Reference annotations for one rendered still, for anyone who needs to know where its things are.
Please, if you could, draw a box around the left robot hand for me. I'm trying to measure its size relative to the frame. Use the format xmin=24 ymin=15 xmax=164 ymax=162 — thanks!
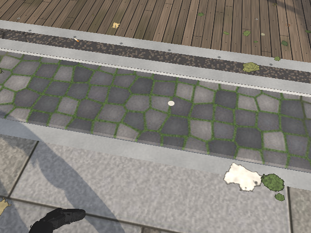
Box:
xmin=28 ymin=208 xmax=86 ymax=233

